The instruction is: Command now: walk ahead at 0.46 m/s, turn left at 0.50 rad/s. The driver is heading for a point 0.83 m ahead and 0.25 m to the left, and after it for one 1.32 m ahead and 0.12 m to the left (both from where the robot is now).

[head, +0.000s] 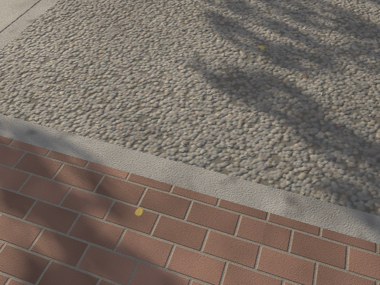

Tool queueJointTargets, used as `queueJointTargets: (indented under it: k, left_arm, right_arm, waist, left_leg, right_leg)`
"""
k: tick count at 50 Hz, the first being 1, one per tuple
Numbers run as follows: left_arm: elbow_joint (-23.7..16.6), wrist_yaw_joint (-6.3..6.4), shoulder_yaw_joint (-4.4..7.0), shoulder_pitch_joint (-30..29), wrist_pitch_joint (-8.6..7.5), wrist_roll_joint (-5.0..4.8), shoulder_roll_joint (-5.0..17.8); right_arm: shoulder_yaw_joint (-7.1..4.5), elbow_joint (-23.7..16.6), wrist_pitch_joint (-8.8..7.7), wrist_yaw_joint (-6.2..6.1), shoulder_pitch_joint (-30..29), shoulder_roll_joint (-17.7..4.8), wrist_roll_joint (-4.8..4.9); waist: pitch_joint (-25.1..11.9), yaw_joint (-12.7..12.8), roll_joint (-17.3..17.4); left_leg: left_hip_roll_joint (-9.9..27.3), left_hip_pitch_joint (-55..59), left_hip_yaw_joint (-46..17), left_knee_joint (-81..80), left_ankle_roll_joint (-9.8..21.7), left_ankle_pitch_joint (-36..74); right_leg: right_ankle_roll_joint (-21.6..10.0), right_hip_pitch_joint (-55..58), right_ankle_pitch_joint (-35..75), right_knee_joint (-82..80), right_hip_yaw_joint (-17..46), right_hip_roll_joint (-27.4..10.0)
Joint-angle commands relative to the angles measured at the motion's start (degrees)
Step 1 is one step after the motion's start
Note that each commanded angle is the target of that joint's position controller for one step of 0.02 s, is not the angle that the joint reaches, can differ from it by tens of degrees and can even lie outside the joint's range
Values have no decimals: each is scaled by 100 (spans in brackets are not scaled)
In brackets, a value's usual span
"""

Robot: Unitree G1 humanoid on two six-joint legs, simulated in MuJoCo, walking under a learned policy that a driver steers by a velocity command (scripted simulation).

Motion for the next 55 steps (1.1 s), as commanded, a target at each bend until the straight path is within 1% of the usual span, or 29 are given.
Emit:
queueJointTargets:
  k: [1, 3, 5, 7, 8, 9, 10, 11, 12, 13, 15, 17, 19, 23, 27, 30, 32, 33, 34, 35, 36, 37, 38, 39, 42, 47, 50, 53, 55]
  left_arm:
    - [-297, 77, 178, 111, -9, -60, 1033]
    - [-322, 76, 203, 203, 54, -98, 1091]
    - [-436, 105, 257, 90, 119, -105, 1264]
    - [-611, 151, 332, -138, 217, -90, 1462]
    - [-721, 144, 344, -302, 234, -115, 1485]
    - [-854, 107, 297, -266, 170, -70, 1342]
    - [-1184, -21, 80, 164, -39, -47, 484]
    - [-1401, -136, 164, -449, -345, -231, 940]
    - [-1635, -156, 229, -908, -444, -432, 1140]
    - [-1634, -111, 231, -933, -462, -379, 1101]
    - [-1541, -50, 333, -657, -295, -189, 1161]
    - [-1682, -44, 342, -686, -147, -56, 1043]
    - [-1915, -5, 319, -1134, -75, 30, 956]
    - [-2280, -23, 233, -2163, -101, -6, 766]
    - [-2554, -138, 235, -2719, -173, -127, 876]
    - [-2637, -231, 306, -2713, -274, -151, 1094]
    - [-2476, -215, 410, -1969, -338, -148, 1271]
    - [-2375, -175, 498, -1186, -367, -49, 1509]
    - [-2297, -121, 620, -333, -328, 63, 1988]
    - [-2105, -175, 618, -97, -238, -67, 1850]
    - [-2261, -165, 474, -427, -187, -121, 1279]
    - [-2321, -141, 408, -718, -119, -106, 1070]
    - [-2304, -143, 359, -979, -83, -73, 974]
    - [-2274, -141, 319, -1127, -79, -39, 872]
    - [-2156, -166, 363, -1161, -140, -71, 937]
    - [-1997, -150, 476, -1093, -129, -79, 1246]
    - [-1862, -133, 489, -828, -64, -137, 1345]
    - [-1680, -167, 524, -515, 11, -242, 1499]
    - [-1591, -169, 550, -458, 86, -305, 1614]
  right_arm:
    - [97, -768, -85, 130, -1091, 34, -32]
    - [96, -929, -95, 223, -1283, 20, -21]
    - [4, -1020, -87, 290, -1141, -162, -16]
    - [-207, -869, -37, 311, -211, -568, 2]
    - [-399, -639, -10, 253, 696, -917, 5]
    - [-564, -456, 80, 93, 1455, -1291, -6]
    - [-597, -664, 59, 23, 1084, -1706, -49]
    - [-462, -628, -6, 22, 1258, -1289, -150]
    - [-383, -603, -110, 16, 1030, -967, -188]
    - [-327, -655, -207, 60, 580, -776, -136]
    - [-243, -817, -274, 60, 36, -568, -160]
    - [-254, -796, -286, 8, 102, -661, -117]
    - [-298, -755, -287, -84, 324, -836, -117]
    - [-332, -683, -198, -203, 794, -951, -67]
    - [-323, -575, -128, -230, 1177, -937, -22]
    - [-322, -590, -59, -282, 1251, -927, -43]
    - [-291, -672, -27, -291, 1091, -848, -69]
    - [-186, -771, -52, -257, 1007, -574, -116]
    - [-74, -896, -98, -249, 1552, -209, -82]
    - [-38, -980, -130, -246, 1905, -387, 38]
    - [-174, -892, -102, -251, 1563, -968, 91]
    - [-210, -986, -59, -253, 1058, -1070, 24]
    - [-213, -1066, -41, -245, 812, -967, -48]
    - [-234, -1107, -18, -225, 734, -870, -77]
    - [-167, -1202, 78, -171, 794, -485, -22]
    - [-115, -1446, 62, -89, 283, -395, -61]
    - [-36, -1610, -9, 16, -345, -247, -78]
    - [-17, -1800, -36, 88, -751, -267, -48]
    - [-64, -1884, -46, 120, -809, -406, -77]
  waist:
    - [852, 53, -442]
    - [834, -6, -457]
    - [493, -295, -710]
    - [-185, -903, -984]
    - [-652, -1387, -881]
    - [-1068, -1626, -249]
    - [-1624, -820, 1161]
    - [-2011, -1191, 594]
    - [-1154, -1056, 361]
    - [-495, -677, -311]
    - [-249, -262, -407]
    - [-152, -155, -286]
    - [-24, -239, -163]
    - [66, -651, 88]
    - [-25, -878, 293]
    - [-119, -771, 416]
    - [-386, -335, 571]
    - [-1067, 48, 358]
    - [-2040, 59, -806]
    - [-2299, -65, -2104]
    - [-1428, 48, -1248]
    - [-773, 69, -773]
    - [-305, -58, -546]
    - [-78, -198, -629]
    - [47, -347, -790]
    - [62, -272, -579]
    - [201, -20, -495]
    - [368, 47, -513]
    - [350, -79, -592]
  left_leg:
    - [-47, -270, 454, -744, 68, 261]
    - [-171, -94, 677, -1083, 238, 61]
    - [-494, 529, 955, -1161, 473, -298]
    - [-860, 1774, 1066, -1107, 771, -723]
    - [-1004, 3117, 910, -1517, 997, -493]
    - [-354, 4718, -325, -1846, 1261, -939]
    - [1257, 6282, -3967, -2667, 2429, -1693]
    - [1418, 6219, -4708, -3474, 2447, -2065]
    - [1219, 5560, -3770, -3532, 2117, -1791]
    - [897, 4510, -2939, -3590, 1869, -1032]
    - [445, 3307, -2030, -3698, 1588, -164]
    - [332, 2700, -1769, -3842, 1629, 305]
    - [174, 2348, -1453, -3913, 1607, 511]
    - [-212, 2222, -1162, -3716, 1199, 51]
    - [-38, 2679, -1607, -3336, 1049, -303]
    - [207, 3308, -2175, -2761, 982, -227]
    - [48, 3286, -2226, -2159, 803, 317]
    - [-251, 2821, -1913, -997, 607, 264]
    - [-995, 1160, -1111, 928, 164, -1300]
    - [-987, -231, -841, 2122, 29, -3293]
    - [-596, -689, -942, 2618, -16, -2874]
    - [-394, -693, -689, 2667, -55, -2376]
    - [-230, -532, -604, 2415, -81, -2031]
    - [-56, -337, -595, 2146, -78, -1808]
    - [129, -52, -384, 1767, -131, -1525]
    - [183, -194, -259, 403, -215, -319]
    - [37, 168, 45, -627, -129, 250]
    - [-94, 281, 174, -1221, 41, -54]
    - [-253, 464, 313, -1503, 223, -605]
  right_leg:
    - [-449, -504, 2874, -493, 284, -1595]
    - [-430, -191, 3660, -200, 57, -1688]
    - [-379, 79, 5694, 467, -129, -1778]
    - [-331, 54, 7086, 1906, -165, -1845]
    - [-224, -494, 6659, 3107, -172, -1694]
    - [-6, -1901, 4219, 4890, -135, -1316]
    - [304, -4285, -1154, 7207, 530, 73]
    - [117, -4826, -1215, 7633, 1884, -33]
    - [-60, -5173, -745, 7326, 1877, -336]
    - [-76, -4939, -332, 6684, 1825, -607]
    - [38, -4120, -14, 5875, 1834, -929]
    - [263, -3858, 121, 5365, 1698, -973]
    - [466, -3945, 641, 4667, 1560, -916]
    - [543, -3753, 2155, 2694, 1460, -533]
    - [473, -3514, 2397, 1859, 1540, -282]
    - [297, -3374, 1692, 1508, 1656, -193]
    - [20, -2354, 1500, 1169, 1516, -166]
    - [-327, -973, 1487, 1327, 1954, -738]
    - [-1084, 1238, 993, 1316, 3838, -2090]
    - [-1547, 1839, -391, 760, 5803, -2816]
    - [-1288, 1157, -1156, 572, 5243, -2602]
    - [-1023, 380, -765, 499, 4299, -2317]
    - [-925, -377, -91, 312, 3635, -2033]
    - [-850, -840, 383, 156, 3139, -1821]
    - [-904, -1373, 1171, -237, 2211, -1633]
    - [-919, -1098, 2127, -363, 1211, -1604]
    - [-802, -1051, 2170, -349, 781, -1529]
    - [-778, -648, 2245, -300, 742, -1741]
    - [-722, -285, 3057, 14, 703, -1888]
